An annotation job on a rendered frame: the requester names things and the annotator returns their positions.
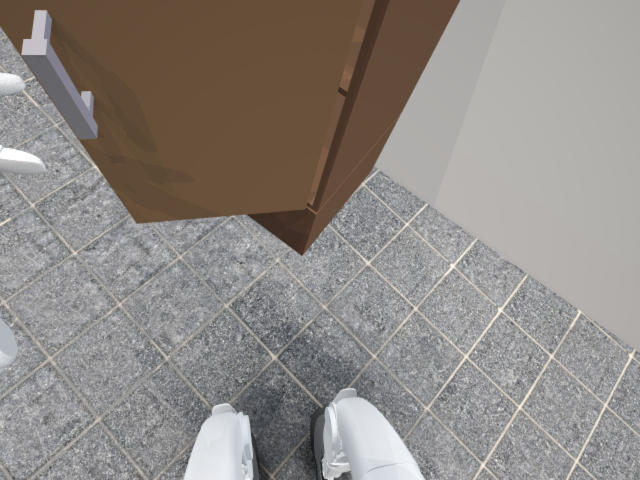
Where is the handle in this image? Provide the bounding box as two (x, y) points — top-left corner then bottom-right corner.
(21, 10), (98, 139)

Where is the cupboard door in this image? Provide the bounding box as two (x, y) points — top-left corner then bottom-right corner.
(0, 0), (363, 224)

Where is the left robot hand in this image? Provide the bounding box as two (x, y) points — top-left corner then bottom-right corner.
(0, 73), (46, 175)

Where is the left robot thigh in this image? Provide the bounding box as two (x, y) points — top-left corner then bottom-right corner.
(183, 412), (253, 480)

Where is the right robot foot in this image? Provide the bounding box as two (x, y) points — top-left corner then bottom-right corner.
(310, 407), (341, 480)

